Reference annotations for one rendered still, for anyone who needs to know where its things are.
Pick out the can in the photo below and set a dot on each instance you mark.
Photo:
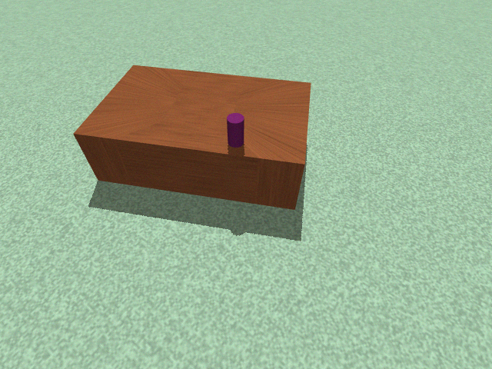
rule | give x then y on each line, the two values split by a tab
235	123

